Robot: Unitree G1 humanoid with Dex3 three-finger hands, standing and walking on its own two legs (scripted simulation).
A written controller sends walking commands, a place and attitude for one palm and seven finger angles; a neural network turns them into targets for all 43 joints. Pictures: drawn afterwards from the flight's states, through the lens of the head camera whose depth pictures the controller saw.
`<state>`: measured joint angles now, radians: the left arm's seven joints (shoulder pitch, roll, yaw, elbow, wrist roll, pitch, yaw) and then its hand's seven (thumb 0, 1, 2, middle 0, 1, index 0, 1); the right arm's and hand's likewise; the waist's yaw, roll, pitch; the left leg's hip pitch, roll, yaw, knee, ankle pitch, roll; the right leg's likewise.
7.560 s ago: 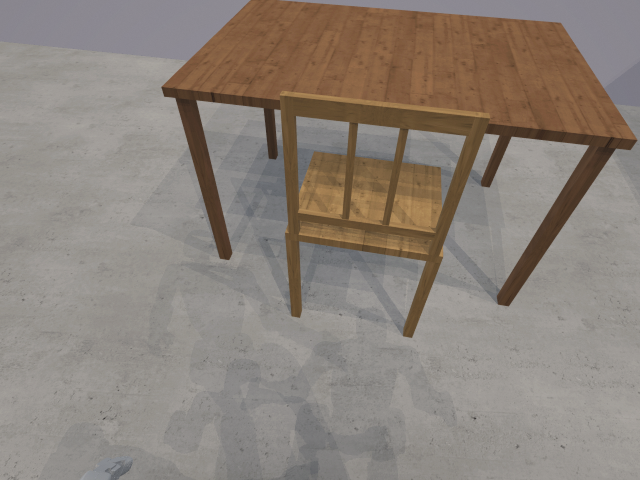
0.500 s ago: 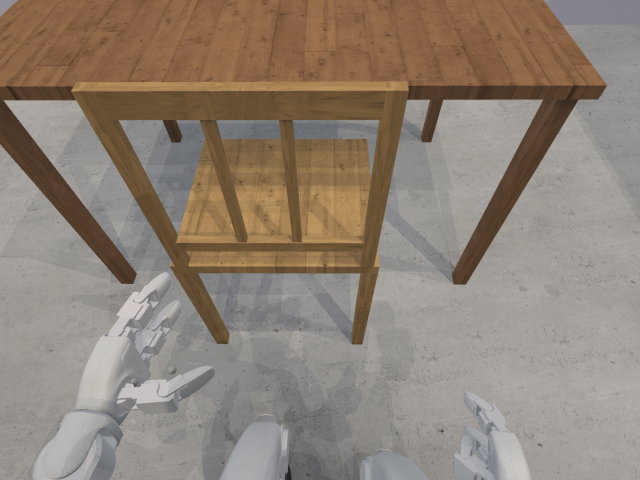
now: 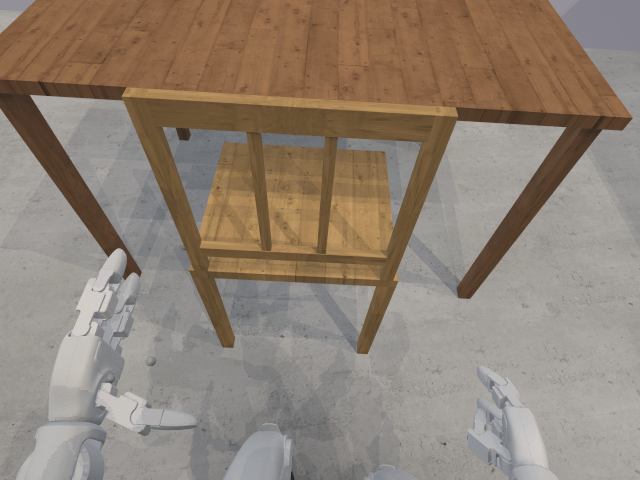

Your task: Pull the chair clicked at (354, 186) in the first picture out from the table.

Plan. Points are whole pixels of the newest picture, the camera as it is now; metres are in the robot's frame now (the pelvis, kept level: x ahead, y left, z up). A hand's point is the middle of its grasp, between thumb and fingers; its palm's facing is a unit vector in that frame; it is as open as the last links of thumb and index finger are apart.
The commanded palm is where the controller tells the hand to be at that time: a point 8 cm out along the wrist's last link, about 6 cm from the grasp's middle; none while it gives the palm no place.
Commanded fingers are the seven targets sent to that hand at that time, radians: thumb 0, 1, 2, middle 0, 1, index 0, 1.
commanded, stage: raise the hand toward the chair's back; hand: left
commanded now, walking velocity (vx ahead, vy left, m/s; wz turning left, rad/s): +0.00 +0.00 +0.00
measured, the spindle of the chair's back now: (261, 198) +0.53 +0.14 -0.01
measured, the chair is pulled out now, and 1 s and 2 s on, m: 0.00 0.00 0.00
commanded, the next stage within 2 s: aim the fingers beside a spindle in 0.80 s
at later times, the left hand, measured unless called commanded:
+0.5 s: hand (143, 369) +0.23 +0.21 +0.04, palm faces +0.02 -1.00 -0.04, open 16.9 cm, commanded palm +0.21 +0.27 +0.05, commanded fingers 0.00 -0.50 0.30 -0.06 -0.08 -0.06 -0.08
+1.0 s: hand (158, 353) +0.24 +0.20 +0.05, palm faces +0.07 -1.00 -0.06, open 16.9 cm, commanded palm +0.23 +0.25 +0.05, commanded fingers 0.00 -0.50 0.30 -0.06 -0.08 -0.06 -0.08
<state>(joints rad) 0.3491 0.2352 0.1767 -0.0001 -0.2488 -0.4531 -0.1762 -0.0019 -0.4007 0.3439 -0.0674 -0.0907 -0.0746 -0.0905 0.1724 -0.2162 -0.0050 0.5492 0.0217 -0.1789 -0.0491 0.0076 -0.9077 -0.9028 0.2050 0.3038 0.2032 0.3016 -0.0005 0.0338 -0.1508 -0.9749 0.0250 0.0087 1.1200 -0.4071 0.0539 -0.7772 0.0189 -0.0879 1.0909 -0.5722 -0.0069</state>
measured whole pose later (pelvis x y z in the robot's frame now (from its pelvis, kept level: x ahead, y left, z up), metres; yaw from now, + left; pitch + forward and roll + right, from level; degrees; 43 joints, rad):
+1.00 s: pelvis +0.00 -0.01 +0.00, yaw +1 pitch +14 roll -4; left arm 0.26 0.26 0.20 0.11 -0.27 -0.42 -0.23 -0.01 -0.50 0.30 -0.06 -0.08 -0.06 -0.08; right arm 0.22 -0.24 0.02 0.56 0.03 -0.19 -0.05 0.01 -0.91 -0.90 0.21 0.30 0.21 0.30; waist -0.01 0.05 -0.13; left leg -0.96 0.03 -0.01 1.11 -0.40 0.04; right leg -0.76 0.03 -0.11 1.08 -0.57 -0.02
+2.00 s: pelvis +0.00 -0.01 -0.02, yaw -1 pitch +20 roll -3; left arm -0.16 0.19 0.09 0.42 -0.14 -0.44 -0.03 -0.01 -0.50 0.30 -0.06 -0.08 -0.06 -0.08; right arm 0.23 -0.24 0.00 0.59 0.00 -0.06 0.00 0.01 -0.91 -0.90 0.21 0.30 0.20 0.30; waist -0.04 0.04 -0.15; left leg -1.13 0.04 0.02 1.22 -0.44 0.04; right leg -0.95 0.03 -0.08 1.22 -0.62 -0.02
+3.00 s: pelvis -0.01 -0.02 -0.04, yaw -1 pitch +21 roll -2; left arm -0.28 0.19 0.13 0.57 -0.12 -0.51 0.00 -0.01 -0.50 0.30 -0.06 -0.08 -0.07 -0.08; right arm 0.21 -0.24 0.00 0.59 0.00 0.03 0.01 0.00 -0.91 -0.90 0.21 0.30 0.20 0.30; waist -0.05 0.04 -0.16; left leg -1.19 0.05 0.01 1.26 -0.45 0.02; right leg -1.02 0.04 -0.08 1.28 -0.64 -0.04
